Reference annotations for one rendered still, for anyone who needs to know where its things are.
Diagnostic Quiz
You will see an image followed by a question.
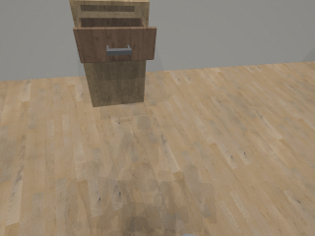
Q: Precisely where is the handle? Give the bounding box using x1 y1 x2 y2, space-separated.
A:
106 44 132 56

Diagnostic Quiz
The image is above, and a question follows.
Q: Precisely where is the drawer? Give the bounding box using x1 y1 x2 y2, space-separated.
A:
73 18 157 64

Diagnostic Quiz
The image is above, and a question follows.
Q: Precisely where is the cabinet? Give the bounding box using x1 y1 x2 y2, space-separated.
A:
69 0 150 107

